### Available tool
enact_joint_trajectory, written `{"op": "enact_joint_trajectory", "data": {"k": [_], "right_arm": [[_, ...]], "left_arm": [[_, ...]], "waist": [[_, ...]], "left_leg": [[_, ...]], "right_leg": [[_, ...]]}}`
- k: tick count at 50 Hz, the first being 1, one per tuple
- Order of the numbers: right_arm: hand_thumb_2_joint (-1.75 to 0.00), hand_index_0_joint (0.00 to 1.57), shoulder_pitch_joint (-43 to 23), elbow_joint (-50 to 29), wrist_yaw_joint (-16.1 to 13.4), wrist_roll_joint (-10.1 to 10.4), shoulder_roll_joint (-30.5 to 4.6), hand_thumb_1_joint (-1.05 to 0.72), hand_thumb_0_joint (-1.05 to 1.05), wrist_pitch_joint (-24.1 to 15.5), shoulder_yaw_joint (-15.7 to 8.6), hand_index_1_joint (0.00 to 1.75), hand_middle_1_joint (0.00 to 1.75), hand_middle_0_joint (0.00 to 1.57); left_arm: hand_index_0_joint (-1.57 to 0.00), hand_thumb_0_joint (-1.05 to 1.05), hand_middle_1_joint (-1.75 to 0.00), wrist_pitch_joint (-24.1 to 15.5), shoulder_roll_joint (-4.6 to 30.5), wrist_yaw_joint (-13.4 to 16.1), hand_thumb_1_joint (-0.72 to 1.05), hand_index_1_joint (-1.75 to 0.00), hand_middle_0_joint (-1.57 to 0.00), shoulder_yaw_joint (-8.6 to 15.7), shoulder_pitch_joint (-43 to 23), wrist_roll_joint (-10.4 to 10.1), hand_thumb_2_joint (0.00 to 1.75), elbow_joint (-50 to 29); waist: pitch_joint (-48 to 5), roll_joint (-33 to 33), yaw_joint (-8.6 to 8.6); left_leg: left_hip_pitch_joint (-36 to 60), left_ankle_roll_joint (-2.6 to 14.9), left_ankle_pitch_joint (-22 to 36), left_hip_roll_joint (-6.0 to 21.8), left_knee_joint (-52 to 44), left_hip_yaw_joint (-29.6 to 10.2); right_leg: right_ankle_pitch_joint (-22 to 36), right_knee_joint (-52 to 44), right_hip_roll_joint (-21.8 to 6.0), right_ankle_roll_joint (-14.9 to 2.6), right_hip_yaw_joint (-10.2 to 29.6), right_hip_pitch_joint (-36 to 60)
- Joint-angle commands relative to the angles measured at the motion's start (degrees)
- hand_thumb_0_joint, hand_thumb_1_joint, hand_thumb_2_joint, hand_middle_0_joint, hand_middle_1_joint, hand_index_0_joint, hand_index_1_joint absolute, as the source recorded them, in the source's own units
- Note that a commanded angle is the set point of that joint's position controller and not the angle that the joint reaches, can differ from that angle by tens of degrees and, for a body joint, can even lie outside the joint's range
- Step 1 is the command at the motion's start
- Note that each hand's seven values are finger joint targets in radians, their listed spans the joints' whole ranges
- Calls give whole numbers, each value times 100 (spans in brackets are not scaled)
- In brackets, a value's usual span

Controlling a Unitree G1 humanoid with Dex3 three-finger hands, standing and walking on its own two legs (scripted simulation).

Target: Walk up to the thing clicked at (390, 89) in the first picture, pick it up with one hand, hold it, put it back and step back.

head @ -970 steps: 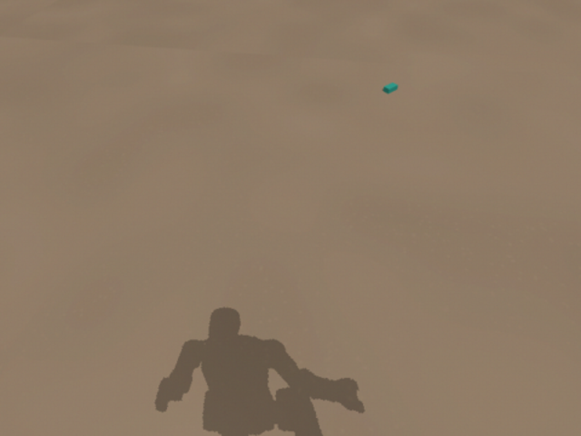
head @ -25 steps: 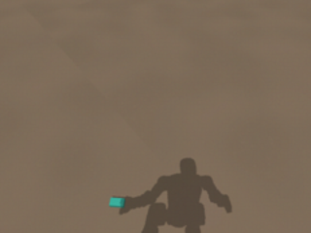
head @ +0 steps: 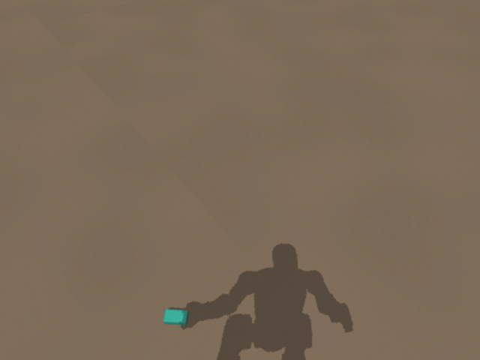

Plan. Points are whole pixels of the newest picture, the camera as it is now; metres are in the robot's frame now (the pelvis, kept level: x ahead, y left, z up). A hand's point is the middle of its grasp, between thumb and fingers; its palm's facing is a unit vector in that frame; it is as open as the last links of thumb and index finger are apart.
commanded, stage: stand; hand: left
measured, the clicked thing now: (176, 317) +0.40 +0.27 -0.77
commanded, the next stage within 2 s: none
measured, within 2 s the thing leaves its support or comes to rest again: neither
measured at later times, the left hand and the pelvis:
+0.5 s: hand out of the picture +0.09 +0.24 -0.16, palm faces -0.01 -0.94 -0.34, open 7.4 cm; pelvis +0.01 -0.01 +0.00, yaw +0 degrees
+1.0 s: hand out of the picture +0.09 +0.24 -0.15, palm faces -0.01 -0.94 -0.35, open 7.4 cm; pelvis +0.01 -0.01 +0.00, yaw +1 degrees
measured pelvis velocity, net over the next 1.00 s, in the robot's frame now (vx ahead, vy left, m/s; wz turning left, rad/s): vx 0.01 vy -0.01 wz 0.01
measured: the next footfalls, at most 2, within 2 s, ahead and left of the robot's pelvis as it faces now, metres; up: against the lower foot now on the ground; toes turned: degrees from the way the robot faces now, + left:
none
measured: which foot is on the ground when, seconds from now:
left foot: down 0.00-1.00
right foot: down 0.00-1.00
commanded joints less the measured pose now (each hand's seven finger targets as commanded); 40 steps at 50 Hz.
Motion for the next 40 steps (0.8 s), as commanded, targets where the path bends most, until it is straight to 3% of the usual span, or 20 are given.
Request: {"op": "enact_joint_trajectory", "data": {"k": [1,4,9,13,20,25,35,40], "right_arm": [[-90,20,-322,-325,-106,32,-1240,-90,0,-195,-215,30,30,20],[-90,20,-300,-317,-112,41,-1240,-90,0,-207,-214,30,30,20],[-90,20,-342,-319,-124,38,-1234,-90,0,-196,-201,30,30,20],[-90,20,-351,-317,-128,51,-1229,-90,0,-200,-182,30,30,20],[-90,20,-356,-321,-131,45,-1219,-90,0,-170,-168,30,30,20],[-90,20,-341,-326,-137,55,-1248,-90,0,-187,-160,30,30,20],[-90,20,-296,-333,-146,49,-1269,-90,0,-189,-149,30,30,20],[-90,20,-226,-338,-146,43,-1279,-90,0,-191,-149,30,30,20]], "left_arm": [[-20,0,-30,-133,1224,60,90,-30,-20,211,-168,-20,90,-316],[-20,0,-30,-145,1229,62,90,-30,-20,217,-138,-17,90,-318],[-20,0,-30,-133,1207,63,90,-30,-20,216,-148,-14,90,-341],[-20,0,-30,-140,1183,58,90,-30,-20,206,-103,-12,90,-328],[-20,0,-30,-134,1204,71,90,-30,-20,204,-130,-19,90,-331],[-20,0,-30,-129,1192,64,90,-30,-20,211,-68,-18,90,-312],[-20,0,-30,-99,1179,52,90,-30,-20,216,-85,-18,90,-309],[-20,0,-30,-107,1216,54,90,-30,-20,217,-101,-13,90,-328]], "waist": [[-554,44,10],[-670,38,-2],[-595,71,-2],[-646,71,10],[-574,5,8],[-631,68,32],[-485,73,53],[-636,77,30]], "left_leg": [[109,148,677,643,-374,-519],[229,161,1034,674,-313,-498],[261,125,920,652,-298,-453],[350,120,1164,681,-260,-450],[226,117,1006,658,-287,-444],[371,129,1234,691,-270,-442],[266,113,844,668,-368,-447],[335,123,1017,678,-304,-428]], "right_leg": [[734,-334,-490,-268,386,177],[1046,-307,-512,-260,361,271],[971,-367,-496,-251,353,164],[1236,-365,-517,-252,349,232],[1133,-430,-495,-244,310,284],[1342,-395,-513,-270,318,314],[910,-428,-485,-280,317,230],[1100,-420,-515,-300,332,355]]}}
